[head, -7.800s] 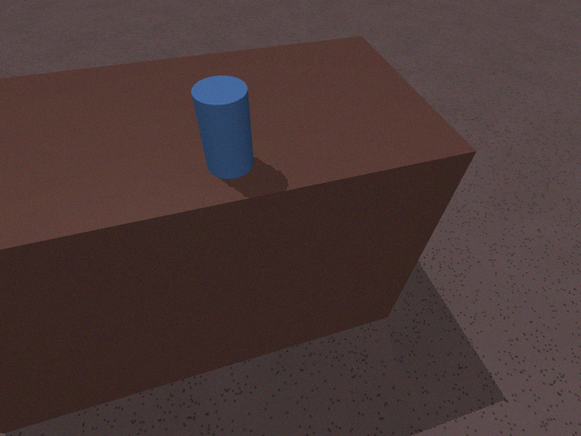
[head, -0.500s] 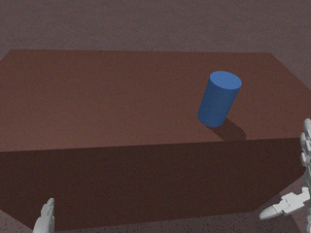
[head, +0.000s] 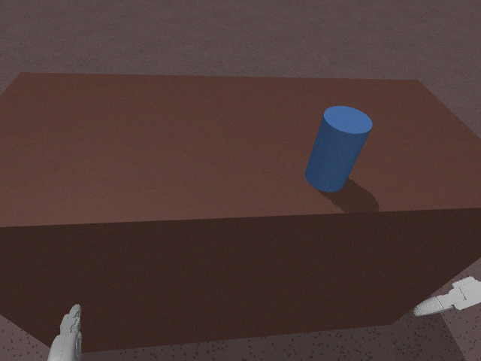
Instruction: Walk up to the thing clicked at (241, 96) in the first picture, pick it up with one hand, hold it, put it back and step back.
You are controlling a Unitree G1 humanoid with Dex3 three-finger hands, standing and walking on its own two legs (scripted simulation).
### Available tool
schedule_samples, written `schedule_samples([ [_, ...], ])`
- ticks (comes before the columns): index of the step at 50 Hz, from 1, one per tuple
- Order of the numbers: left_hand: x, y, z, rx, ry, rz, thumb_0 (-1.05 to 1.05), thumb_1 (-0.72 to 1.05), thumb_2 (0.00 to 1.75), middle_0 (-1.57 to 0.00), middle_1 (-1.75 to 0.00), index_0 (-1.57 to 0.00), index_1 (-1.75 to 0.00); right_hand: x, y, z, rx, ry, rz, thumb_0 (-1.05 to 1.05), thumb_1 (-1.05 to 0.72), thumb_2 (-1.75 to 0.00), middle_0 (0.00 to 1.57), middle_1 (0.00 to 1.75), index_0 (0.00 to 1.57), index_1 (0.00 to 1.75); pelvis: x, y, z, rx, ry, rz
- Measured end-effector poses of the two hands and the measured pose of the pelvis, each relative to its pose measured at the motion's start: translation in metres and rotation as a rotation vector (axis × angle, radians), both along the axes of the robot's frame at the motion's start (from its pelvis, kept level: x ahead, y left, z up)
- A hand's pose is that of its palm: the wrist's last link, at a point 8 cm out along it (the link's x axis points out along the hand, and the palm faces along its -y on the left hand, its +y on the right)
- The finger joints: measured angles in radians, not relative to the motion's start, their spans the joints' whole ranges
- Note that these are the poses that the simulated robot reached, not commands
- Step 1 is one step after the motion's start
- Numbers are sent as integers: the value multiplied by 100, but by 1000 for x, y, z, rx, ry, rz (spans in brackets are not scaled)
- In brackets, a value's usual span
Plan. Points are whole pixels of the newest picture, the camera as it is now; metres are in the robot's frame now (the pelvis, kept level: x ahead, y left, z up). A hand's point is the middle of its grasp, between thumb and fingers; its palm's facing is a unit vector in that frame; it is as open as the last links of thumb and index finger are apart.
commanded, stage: rise first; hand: right
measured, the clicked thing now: (335, 150) +0.47 -0.22 +0.10
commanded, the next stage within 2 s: go down in 0.18 s
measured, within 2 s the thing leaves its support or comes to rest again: neither
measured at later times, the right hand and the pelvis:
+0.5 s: hand (475, 234) +0.21 -0.29 +0.19, palm faces +0.48 +0.78 -0.40, open 17.4 cm; pelvis +0.00 +0.00 +0.00, yaw +0 degrees
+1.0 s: hand (478, 184) +0.29 -0.35 +0.19, palm faces +0.30 +0.92 -0.25, open 17.6 cm; pelvis +0.01 -0.01 +0.00, yaw +0 degrees
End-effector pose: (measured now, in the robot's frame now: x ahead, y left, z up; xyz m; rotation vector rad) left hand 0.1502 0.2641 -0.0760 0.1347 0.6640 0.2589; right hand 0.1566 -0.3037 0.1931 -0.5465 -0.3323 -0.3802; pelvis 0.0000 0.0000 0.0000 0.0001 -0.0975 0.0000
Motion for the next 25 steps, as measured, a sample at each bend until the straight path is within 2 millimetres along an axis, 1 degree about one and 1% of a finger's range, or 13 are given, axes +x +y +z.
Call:
schedule_samples([
  [5, 4, -3, 1, -7, -10, -1, -1, -56, 6, -6, -5, -5, -6, -1, -3, 5, -16, -12, -5, -1, 56, -4, 5, 6, 7, 6, 2, -1, 0, 0, 0, -1],
  [12, 4, -6, -3, -20, 10, 0, -1, -56, 6, -6, -5, -5, -6, -5, -4, 10, -31, -18, -12, -1, 55, -5, 5, 6, 7, 6, 5, -3, 0, 1, -2, -2],
  [19, 8, -11, -3, -23, 4, -8, -1, -55, 6, -6, -5, -6, -6, -6, -3, 18, -63, -72, -3, -1, 52, -5, 5, 6, 7, 6, 4, -3, 0, 0, 2, -3],
  [22, 10, -8, -1, -17, -6, 11, -1, -54, 5, -6, -5, -6, -5, -2, -9, 16, -51, -83, -7, -1, 52, -5, 5, 6, 6, 6, 4, -2, -1, -1, 6, -5],
  [25, 9, -1, -1, -3, 1, 36, -1, -54, 5, -5, -5, -6, -5, 5, -22, 11, -2, -76, -22, -1, 53, -5, 5, 5, 6, 6, 4, -1, -1, 0, 11, -6],
])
